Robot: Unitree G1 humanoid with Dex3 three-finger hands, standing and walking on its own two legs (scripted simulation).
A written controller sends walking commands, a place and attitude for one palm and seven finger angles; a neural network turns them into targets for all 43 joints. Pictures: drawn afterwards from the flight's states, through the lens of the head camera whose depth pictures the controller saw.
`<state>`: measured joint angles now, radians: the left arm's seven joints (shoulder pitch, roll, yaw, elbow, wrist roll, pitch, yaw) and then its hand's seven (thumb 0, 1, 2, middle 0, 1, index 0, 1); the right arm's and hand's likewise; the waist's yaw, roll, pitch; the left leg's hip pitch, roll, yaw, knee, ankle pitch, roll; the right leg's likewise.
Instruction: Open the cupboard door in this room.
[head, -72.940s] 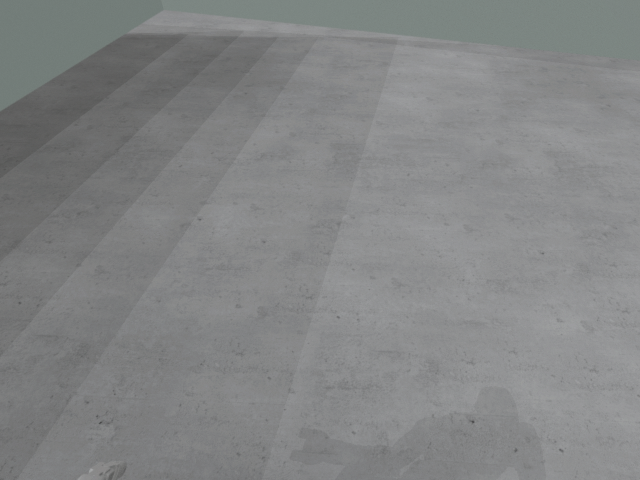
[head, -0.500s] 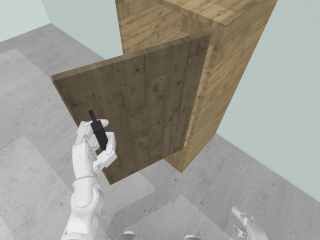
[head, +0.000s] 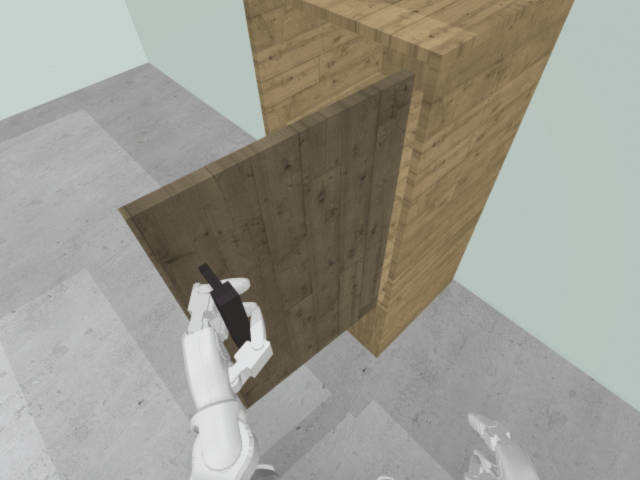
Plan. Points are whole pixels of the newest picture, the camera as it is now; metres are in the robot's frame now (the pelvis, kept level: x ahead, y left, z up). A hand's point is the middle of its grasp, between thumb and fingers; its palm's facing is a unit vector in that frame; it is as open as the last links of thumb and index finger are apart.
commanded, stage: open thumb and fingers to let go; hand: left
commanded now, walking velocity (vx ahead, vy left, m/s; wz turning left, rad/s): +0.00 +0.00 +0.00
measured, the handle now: (226, 308) +0.31 +0.13 +0.05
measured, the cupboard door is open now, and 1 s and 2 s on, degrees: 86 88 88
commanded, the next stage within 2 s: slide the hand sideways off the handle in 0.72 s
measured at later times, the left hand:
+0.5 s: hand (253, 339) +0.27 +0.09 +0.05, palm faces +0.31 -0.95 +0.01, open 13.6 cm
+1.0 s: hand (246, 373) +0.24 +0.09 +0.05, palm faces -0.18 -0.98 -0.05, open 16.0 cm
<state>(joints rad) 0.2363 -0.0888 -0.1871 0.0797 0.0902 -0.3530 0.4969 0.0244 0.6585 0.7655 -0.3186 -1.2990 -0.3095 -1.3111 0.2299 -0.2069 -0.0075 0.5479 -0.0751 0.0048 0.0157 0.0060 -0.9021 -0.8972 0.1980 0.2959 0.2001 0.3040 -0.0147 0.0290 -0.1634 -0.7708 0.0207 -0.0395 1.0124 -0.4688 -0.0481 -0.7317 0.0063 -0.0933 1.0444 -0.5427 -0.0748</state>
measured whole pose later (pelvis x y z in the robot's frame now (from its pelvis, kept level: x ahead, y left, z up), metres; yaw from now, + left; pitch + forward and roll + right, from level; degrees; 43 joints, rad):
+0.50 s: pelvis -0.01 +0.02 +0.00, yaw +0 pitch +12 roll +0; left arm 0.17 -0.08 -0.21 0.14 0.08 -0.35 0.50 0.00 -0.39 0.34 -0.29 -1.11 -0.30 -1.12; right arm 0.20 -0.19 0.01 0.54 -0.07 -0.01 0.01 0.01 -0.90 -0.90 0.20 0.30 0.20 0.30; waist -0.01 0.03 -0.16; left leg -0.78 0.02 -0.03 1.03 -0.46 -0.03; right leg -0.73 0.00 -0.08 1.04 -0.52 -0.05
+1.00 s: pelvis -0.02 +0.04 -0.01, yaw -1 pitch +11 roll -1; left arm 0.20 0.10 -0.25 0.05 -0.01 -0.34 0.06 -0.01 -0.50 0.30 -0.23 -0.42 -0.19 -0.42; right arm 0.23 -0.21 0.02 0.48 -0.02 -0.02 0.01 0.01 -0.90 -0.90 0.20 0.30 0.20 0.30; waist -0.01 0.05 -0.13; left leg -0.81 0.00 -0.02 1.08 -0.48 0.01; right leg -0.75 -0.01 -0.07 1.07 -0.52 -0.02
